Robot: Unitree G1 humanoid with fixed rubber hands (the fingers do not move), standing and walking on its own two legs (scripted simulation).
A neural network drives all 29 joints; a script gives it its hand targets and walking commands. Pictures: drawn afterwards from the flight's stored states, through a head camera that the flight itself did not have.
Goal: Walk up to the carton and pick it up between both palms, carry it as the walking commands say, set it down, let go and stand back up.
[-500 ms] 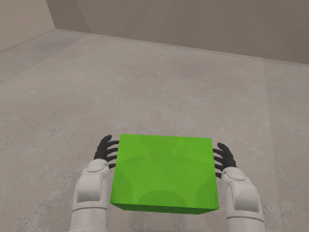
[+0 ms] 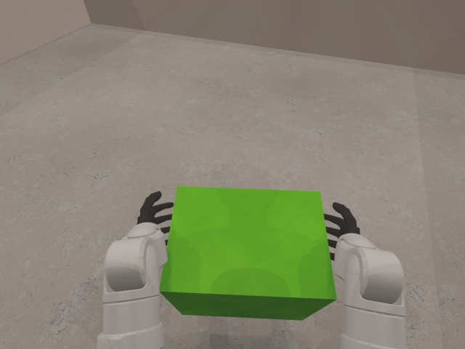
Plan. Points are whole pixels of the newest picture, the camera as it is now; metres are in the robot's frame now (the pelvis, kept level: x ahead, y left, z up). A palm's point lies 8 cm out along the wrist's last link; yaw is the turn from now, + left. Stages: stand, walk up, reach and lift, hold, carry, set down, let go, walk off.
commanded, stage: carry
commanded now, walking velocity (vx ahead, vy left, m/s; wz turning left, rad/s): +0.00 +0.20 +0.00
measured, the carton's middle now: (244, 258) +0.29 +0.01 +0.00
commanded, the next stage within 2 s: none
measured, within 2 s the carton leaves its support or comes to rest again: neither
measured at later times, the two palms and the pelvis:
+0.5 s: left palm (157, 242) +0.26 +0.15 +0.09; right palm (362, 266) +0.24 -0.17 +0.07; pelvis -0.03 +0.00 +0.00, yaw -1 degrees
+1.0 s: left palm (76, 265) +0.22 +0.26 +0.08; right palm (286, 271) +0.22 -0.05 +0.09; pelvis -0.05 +0.10 +0.02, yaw -1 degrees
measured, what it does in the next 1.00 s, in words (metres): steps to the left: right foot, then left foot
